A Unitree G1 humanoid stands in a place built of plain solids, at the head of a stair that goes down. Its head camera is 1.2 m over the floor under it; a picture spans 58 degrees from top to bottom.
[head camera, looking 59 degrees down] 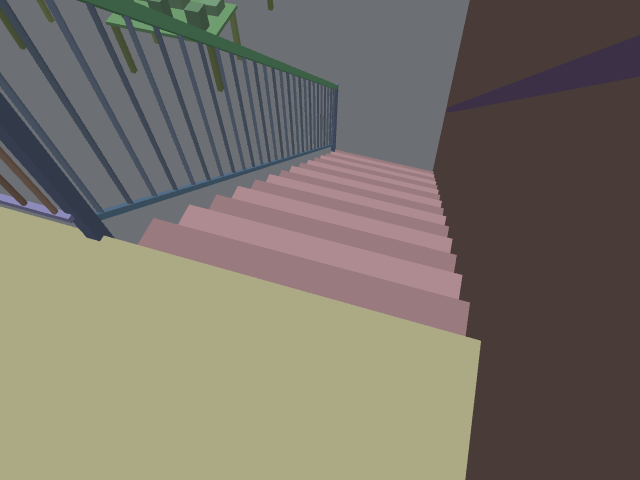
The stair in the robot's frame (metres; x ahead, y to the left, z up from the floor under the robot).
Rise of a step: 0.18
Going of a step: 0.21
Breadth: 1.21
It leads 17 degrees to the right of straight ahead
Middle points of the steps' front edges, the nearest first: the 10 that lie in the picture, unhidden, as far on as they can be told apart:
0.56 0.12 0.00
0.76 0.06 -0.18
0.96 0.00 -0.37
1.15 -0.05 -0.55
1.35 -0.11 -0.74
1.54 -0.17 -0.92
1.74 -0.23 -1.11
1.94 -0.29 -1.29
2.13 -0.35 -1.48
2.33 -0.41 -1.66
